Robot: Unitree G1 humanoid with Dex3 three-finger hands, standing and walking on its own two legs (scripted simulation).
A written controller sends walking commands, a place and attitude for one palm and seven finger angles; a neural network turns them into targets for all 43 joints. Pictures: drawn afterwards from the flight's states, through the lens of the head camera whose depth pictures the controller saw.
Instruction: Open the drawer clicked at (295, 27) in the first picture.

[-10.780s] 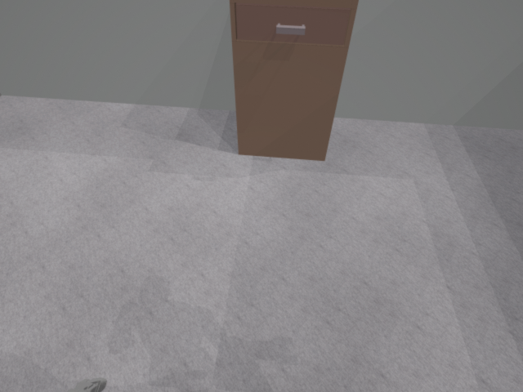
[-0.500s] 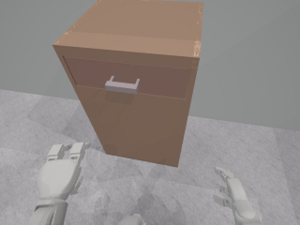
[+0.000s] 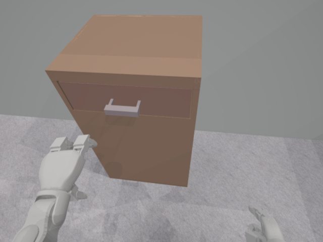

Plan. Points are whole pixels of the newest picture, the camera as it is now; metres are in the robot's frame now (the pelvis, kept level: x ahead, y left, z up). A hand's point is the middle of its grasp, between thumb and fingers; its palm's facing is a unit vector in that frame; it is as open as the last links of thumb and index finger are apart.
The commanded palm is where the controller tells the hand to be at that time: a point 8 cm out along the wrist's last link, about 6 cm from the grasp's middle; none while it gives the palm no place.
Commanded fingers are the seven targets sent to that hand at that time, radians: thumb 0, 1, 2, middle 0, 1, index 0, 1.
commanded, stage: raise the hand with hooked fingers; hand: left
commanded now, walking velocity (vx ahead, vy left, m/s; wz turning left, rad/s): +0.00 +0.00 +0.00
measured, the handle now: (123, 106) +0.54 +0.20 -0.01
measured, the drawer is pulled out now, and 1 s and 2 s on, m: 0.00 0.00 0.00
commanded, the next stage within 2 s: move the hooked fingers above the handle in 0.76 s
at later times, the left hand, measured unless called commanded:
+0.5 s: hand (63, 143) +0.30 +0.27 +0.10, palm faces +0.02 -0.09 -1.00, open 13.8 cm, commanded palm +0.27 +0.26 +0.16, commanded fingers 0.00 -0.50 0.30 -0.30 -1.20 -0.30 -1.20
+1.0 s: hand (65, 151) +0.29 +0.26 +0.09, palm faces +0.02 -0.09 -1.00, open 13.8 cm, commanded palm +0.27 +0.26 +0.15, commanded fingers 0.00 -0.50 0.30 -0.30 -1.20 -0.30 -1.20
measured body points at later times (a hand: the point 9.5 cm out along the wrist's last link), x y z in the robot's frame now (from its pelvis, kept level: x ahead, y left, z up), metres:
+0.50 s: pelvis -0.01 +0.02 +0.02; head +0.01 -0.01 +0.46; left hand +0.29 +0.27 +0.16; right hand +0.18 -0.20 -0.10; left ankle +0.00 +0.10 -0.72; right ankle -0.03 -0.10 -0.72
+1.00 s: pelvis -0.02 +0.02 +0.01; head +0.00 +0.00 +0.46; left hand +0.28 +0.26 +0.15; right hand +0.16 -0.20 -0.10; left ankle +0.00 +0.10 -0.72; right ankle -0.03 -0.10 -0.72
